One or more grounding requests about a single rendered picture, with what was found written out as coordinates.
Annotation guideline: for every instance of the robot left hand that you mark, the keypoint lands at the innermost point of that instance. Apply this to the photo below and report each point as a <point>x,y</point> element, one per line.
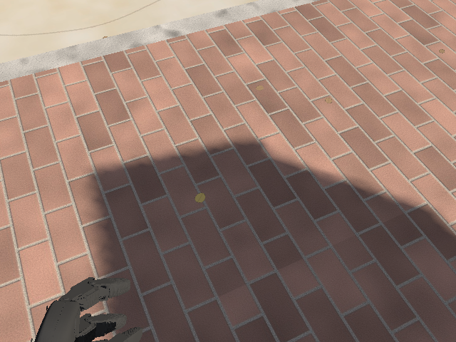
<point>62,321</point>

